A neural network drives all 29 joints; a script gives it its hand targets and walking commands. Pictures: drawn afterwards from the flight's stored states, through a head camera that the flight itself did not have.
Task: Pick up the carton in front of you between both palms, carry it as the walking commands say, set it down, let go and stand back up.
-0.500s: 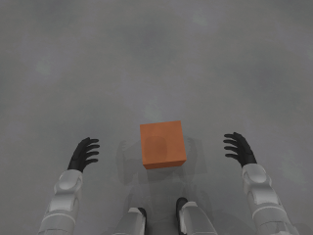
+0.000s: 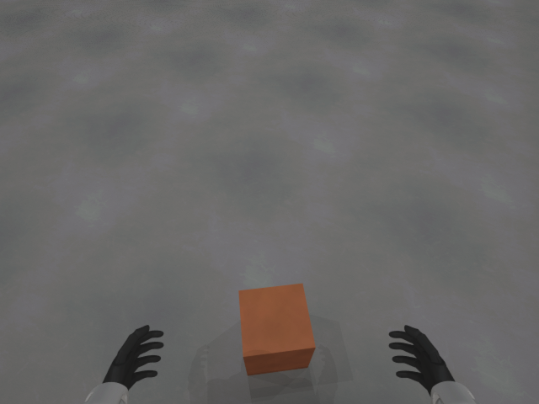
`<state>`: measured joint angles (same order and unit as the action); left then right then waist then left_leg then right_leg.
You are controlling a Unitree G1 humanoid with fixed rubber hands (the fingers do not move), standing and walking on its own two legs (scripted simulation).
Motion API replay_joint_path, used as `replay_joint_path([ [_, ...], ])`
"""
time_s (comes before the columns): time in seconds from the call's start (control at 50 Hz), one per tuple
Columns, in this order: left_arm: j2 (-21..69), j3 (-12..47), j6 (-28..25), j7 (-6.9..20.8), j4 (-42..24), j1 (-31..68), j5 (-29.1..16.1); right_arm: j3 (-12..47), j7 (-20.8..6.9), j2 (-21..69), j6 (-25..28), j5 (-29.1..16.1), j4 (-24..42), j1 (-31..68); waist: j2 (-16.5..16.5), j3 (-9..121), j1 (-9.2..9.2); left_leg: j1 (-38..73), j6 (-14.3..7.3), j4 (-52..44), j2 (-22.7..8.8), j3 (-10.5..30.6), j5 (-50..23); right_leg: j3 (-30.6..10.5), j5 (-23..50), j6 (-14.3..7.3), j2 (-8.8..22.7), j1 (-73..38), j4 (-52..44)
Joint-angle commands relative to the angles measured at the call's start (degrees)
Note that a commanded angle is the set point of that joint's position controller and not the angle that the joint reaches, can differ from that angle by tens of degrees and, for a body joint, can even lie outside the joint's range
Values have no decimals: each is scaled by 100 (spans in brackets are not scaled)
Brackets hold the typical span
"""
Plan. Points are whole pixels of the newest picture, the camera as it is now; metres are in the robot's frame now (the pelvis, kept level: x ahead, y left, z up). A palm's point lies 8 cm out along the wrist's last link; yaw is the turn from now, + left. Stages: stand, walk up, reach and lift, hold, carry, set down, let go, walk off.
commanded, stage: let go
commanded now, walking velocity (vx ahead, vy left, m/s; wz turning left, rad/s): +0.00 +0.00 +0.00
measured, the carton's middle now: (274, 330) +0.42 -0.01 -0.65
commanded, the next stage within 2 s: stand in 0.22 s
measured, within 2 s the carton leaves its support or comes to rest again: neither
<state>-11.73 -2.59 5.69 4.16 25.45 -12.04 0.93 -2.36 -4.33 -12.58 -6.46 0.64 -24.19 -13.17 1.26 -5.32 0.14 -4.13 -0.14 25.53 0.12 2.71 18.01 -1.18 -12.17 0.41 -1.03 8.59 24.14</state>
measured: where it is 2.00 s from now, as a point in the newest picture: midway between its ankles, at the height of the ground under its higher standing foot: outside the picture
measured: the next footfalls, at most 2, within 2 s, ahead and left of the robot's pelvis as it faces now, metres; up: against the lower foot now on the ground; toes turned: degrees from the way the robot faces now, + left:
none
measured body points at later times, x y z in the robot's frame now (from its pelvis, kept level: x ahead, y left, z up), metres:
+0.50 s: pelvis +0.01 +0.00 -0.01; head +0.01 -0.01 +0.44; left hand +0.15 +0.28 -0.10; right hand +0.15 -0.29 -0.10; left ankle -0.04 +0.12 -0.74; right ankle +0.01 -0.12 -0.74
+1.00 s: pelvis +0.00 +0.00 +0.00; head -0.01 +0.00 +0.45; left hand +0.11 +0.28 -0.11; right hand +0.11 -0.29 -0.11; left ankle -0.04 +0.12 -0.74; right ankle +0.01 -0.12 -0.74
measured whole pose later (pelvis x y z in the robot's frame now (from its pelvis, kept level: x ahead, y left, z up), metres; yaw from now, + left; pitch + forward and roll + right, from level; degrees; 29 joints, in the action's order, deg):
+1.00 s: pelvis +0.00 +0.00 +0.00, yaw +0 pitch -3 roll +0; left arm -16.9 -2.7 -0.8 -1.8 47.2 -11.5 1.2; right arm -2.9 1.4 -17.8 0.7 0.8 -44.5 -13.8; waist 0.5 -1.7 0.0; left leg -6.6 0.1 28.1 0.8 2.9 18.7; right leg -0.9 -13.9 0.3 -0.4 11.7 28.3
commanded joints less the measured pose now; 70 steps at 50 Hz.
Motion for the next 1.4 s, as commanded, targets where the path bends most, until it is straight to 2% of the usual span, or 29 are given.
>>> replay_joint_path([
  [0.0,-490,-176,35,-8,-548,229,50,-183,-5,-563,-47,32,583,266,104,64,-22,-1494,20,-806,37,-202,-547,149,793,85,-252,-1478,-12],
  [0.16,-526,-205,128,16,-624,270,61,-163,32,-515,-114,51,685,240,-92,203,-6,-969,63,-590,170,-240,-961,84,1051,74,-194,-1335,-81],
  [0.18,-680,-138,436,-107,-1114,483,165,-190,124,-515,68,3,357,-118,109,500,62,-930,99,-411,300,-275,-1024,2,1426,32,-162,-1540,72],
  [0.2,-635,-99,520,-156,-961,363,130,-161,168,-501,99,-29,410,1,-34,464,45,-943,74,-364,296,-241,-1011,-16,1503,57,-167,-1440,123],
  [0.22,-1201,-383,60,-377,245,202,-113,-407,294,-1117,333,2,-362,426,-263,771,-197,-939,128,-58,0,-185,-951,67,1086,44,255,-419,188],
  [0.24,-1227,-380,-168,-444,316,138,-70,-436,341,-1162,459,-1,-334,288,-250,781,-74,-737,141,-10,-54,-104,-902,-31,813,23,264,-263,169],
  [0.3,-1005,-350,-478,-482,605,278,28,-403,370,-984,639,52,-652,210,-178,524,-13,-925,122,-66,-154,33,-576,-149,304,-25,298,85,73],
  [0.4,-1074,-326,-623,-490,947,299,42,-403,403,-1070,733,74,-921,226,-78,634,-6,-841,97,-11,-234,149,-1219,-188,1039,-49,338,-8,216],
  [0.48,-1156,-297,-680,-559,1138,240,43,-399,473,-1151,756,68,-1080,123,-69,716,10,-723,97,28,-272,197,-1476,-207,1266,-64,358,-47,266],
  [0.6,-1226,-271,-706,-608,1366,174,43,-369,539,-1245,765,53,-1265,42,-61,671,-2,-742,77,-5,-307,252,-1484,-244,1292,-84,402,-80,272],
  [1.38,-1502,-121,-731,-591,2355,214,-41,-146,584,-1472,807,-22,-2268,120,-129,301,-17,-766,-28,-619,-453,443,-518,-564,544,-118,607,-41,-259],
])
